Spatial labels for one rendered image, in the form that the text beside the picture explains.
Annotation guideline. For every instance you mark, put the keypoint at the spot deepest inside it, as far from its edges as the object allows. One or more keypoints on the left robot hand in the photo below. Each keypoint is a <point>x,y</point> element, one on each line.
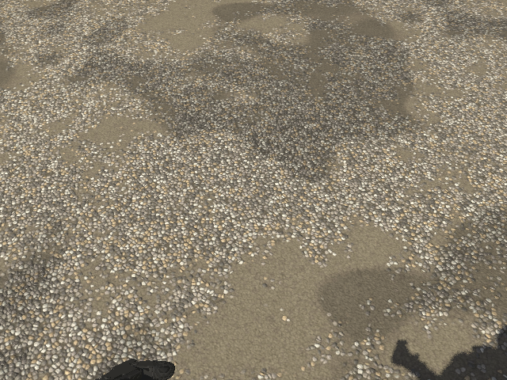
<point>142,370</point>

